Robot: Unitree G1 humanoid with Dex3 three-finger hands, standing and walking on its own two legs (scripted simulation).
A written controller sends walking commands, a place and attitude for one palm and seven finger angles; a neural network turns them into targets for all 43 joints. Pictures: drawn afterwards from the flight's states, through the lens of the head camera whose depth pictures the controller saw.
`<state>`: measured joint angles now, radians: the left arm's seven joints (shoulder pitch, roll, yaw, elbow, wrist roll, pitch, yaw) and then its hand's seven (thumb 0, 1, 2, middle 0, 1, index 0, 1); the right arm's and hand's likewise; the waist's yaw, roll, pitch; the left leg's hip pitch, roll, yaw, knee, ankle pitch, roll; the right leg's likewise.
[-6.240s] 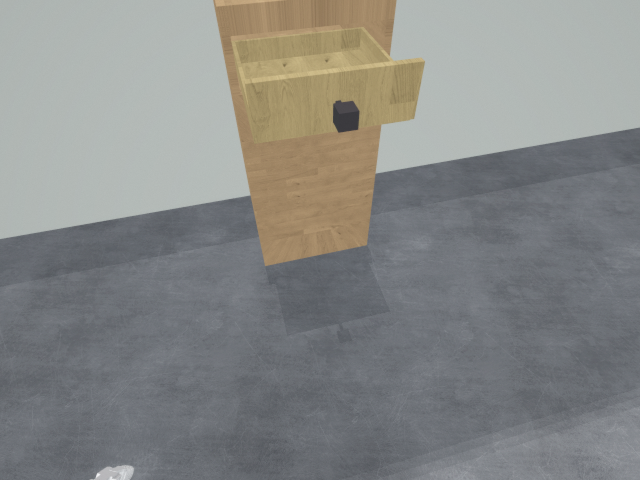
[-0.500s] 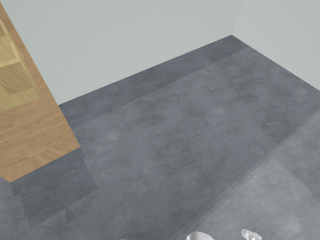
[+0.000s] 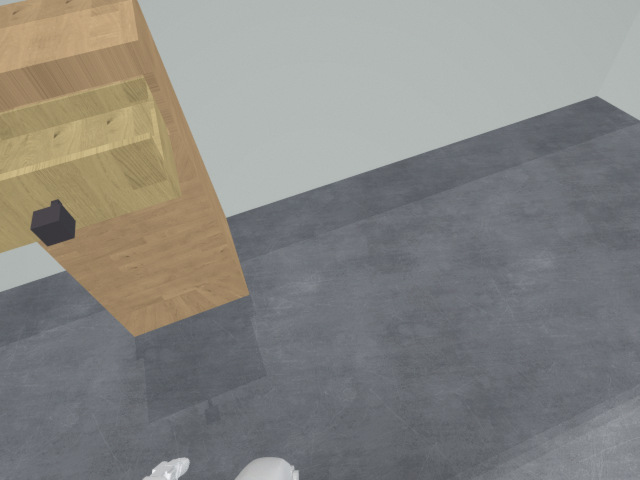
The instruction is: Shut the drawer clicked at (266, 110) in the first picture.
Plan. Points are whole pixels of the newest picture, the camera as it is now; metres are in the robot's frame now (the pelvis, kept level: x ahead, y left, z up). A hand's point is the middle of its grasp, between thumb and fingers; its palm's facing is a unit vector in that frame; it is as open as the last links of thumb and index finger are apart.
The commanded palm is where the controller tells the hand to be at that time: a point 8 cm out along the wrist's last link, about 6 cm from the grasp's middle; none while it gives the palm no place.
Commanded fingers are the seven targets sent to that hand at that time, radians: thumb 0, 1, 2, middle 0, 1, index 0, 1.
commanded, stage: turn to face it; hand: left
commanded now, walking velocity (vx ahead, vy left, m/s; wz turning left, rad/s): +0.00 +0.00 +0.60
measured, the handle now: (55, 216) +0.51 +0.47 +0.04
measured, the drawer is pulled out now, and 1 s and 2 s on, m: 0.24 0.24 0.24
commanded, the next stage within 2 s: take the last steps up to it in 0.64 s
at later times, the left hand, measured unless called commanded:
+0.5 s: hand out of the picture -0.04 +0.29 -0.18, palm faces +0.33 -0.91 -0.24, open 7.4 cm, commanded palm none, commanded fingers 0.00 0.90 0.90 -0.20 -0.30 -0.20 -0.30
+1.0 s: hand out of the picture -0.03 +0.21 -0.15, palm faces +0.40 -0.88 -0.25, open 7.4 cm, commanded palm none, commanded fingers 0.00 0.90 0.90 -0.20 -0.30 -0.20 -0.30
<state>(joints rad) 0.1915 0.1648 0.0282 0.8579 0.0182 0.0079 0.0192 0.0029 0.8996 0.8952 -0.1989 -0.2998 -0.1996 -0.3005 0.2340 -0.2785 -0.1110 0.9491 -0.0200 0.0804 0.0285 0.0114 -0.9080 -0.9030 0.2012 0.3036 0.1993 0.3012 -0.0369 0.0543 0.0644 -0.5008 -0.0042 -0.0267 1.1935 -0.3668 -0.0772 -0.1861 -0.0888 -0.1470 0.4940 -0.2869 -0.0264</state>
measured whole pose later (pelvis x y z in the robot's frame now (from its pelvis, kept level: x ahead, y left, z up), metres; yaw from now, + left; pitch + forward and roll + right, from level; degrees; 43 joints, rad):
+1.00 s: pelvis +0.01 +0.03 +0.00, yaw +21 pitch -2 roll +2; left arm 0.31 0.13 0.03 1.00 0.03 -0.02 0.02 0.00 0.90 0.90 -0.20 -0.30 -0.20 -0.30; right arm 0.36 -0.20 -0.07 1.07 -0.03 0.04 0.01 0.01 -0.91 -0.90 0.20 0.30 0.20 0.30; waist -0.01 0.05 -0.03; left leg -0.40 -0.05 -0.01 0.87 -0.39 0.01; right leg -0.12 -0.01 -0.05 0.44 -0.30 -0.04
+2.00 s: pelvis +0.25 +0.16 -0.01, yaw +24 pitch -2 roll +1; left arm 0.11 0.14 0.02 0.99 0.02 -0.03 0.02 0.00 0.91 0.90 -0.19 -0.30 -0.19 -0.30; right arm 0.35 -0.16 -0.05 1.12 0.00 0.01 -0.03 0.01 -0.91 -0.90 0.20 0.30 0.20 0.30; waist -0.05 0.05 0.09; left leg -0.20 0.02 0.07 0.82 -0.57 -0.03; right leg -0.35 -0.07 -0.12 0.58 -0.19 -0.03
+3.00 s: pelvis +0.15 +0.21 -0.01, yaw +22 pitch -2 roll +0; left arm 0.34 0.13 0.01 1.06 0.02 -0.01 0.01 0.01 0.90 0.90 -0.20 -0.30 -0.20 -0.30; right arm 0.33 -0.14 0.00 1.05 -0.02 -0.02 -0.03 0.01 -0.91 -0.90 0.20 0.30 0.20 0.30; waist 0.01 -0.02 0.01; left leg -0.20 -0.01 0.06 0.48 -0.25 0.03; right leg -0.17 0.04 -0.04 0.48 -0.29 -0.05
